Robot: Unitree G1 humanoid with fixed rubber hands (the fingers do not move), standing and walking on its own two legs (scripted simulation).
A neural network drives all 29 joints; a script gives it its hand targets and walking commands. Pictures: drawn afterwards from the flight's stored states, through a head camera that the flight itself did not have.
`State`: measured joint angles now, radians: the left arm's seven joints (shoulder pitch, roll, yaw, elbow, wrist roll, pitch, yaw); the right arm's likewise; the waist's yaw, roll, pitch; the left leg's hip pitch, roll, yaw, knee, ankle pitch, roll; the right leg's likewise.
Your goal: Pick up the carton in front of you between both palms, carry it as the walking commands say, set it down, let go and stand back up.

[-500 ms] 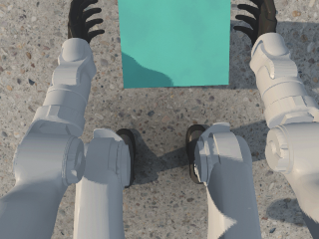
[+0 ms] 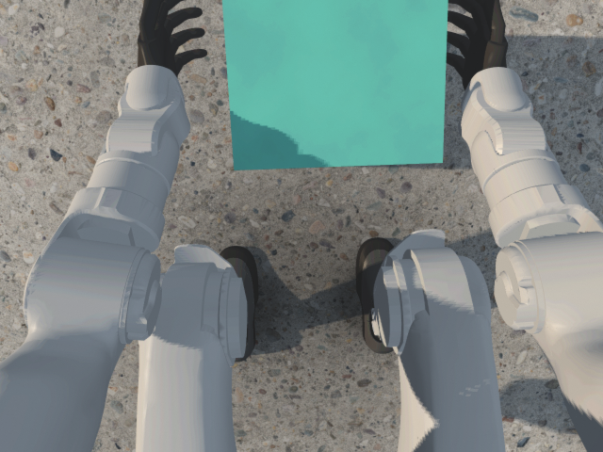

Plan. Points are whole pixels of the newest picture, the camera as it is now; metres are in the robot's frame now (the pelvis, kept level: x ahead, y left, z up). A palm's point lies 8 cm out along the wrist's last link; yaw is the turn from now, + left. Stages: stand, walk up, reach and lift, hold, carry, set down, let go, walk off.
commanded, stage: reach and lift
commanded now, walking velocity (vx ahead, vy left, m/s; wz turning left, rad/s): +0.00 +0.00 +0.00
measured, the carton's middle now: (327, 85) +0.49 -0.05 -0.25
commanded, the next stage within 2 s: none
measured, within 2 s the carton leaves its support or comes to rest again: leaves its support in 0.40 s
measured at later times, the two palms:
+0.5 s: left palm (175, 57) +0.52 +0.11 -0.15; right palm (468, 52) +0.50 -0.19 -0.16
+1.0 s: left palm (49, 15) +0.48 +0.11 +0.05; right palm out of the picture +0.46 -0.19 +0.04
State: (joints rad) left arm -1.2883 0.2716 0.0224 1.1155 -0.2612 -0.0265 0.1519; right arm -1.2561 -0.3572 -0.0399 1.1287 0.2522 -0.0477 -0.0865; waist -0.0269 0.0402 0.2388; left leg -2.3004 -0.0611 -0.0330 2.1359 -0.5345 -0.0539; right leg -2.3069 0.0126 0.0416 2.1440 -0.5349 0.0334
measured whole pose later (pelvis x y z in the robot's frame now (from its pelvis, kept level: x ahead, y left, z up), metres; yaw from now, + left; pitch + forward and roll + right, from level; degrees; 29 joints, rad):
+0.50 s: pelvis +0.00 +0.00 -0.01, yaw +0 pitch +37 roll +0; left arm -1.26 0.19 0.10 1.05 -0.24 0.05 0.23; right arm -1.28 -0.28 -0.01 1.09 0.24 0.07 -0.15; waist -0.03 0.05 0.21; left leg -2.29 -0.11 -0.06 2.18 -0.54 -0.08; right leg -2.29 0.05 0.05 2.19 -0.53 0.05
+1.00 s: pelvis +0.01 +0.00 +0.11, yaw -2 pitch +41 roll +1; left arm -0.95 -0.04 0.46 0.74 0.15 0.26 0.10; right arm -0.94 -0.04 -0.39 0.76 -0.15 0.29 -0.04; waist -0.02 0.04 -0.17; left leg -1.98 -0.14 -0.09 1.79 -0.52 -0.07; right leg -2.00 0.11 0.10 1.78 -0.49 0.07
